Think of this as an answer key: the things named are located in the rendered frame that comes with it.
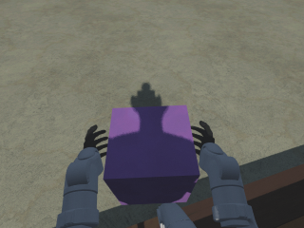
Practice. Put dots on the robot left hand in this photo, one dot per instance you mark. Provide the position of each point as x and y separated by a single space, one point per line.
90 137

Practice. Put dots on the carton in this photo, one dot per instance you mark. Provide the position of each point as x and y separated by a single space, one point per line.
151 156

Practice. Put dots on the right robot thigh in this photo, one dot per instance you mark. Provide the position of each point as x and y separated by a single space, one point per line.
170 215

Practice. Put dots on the robot left forearm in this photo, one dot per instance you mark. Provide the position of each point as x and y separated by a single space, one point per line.
79 208

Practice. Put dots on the robot right forearm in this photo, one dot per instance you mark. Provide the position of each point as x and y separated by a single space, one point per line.
230 208

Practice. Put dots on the robot right hand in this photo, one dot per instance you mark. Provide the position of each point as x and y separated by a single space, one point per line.
207 135

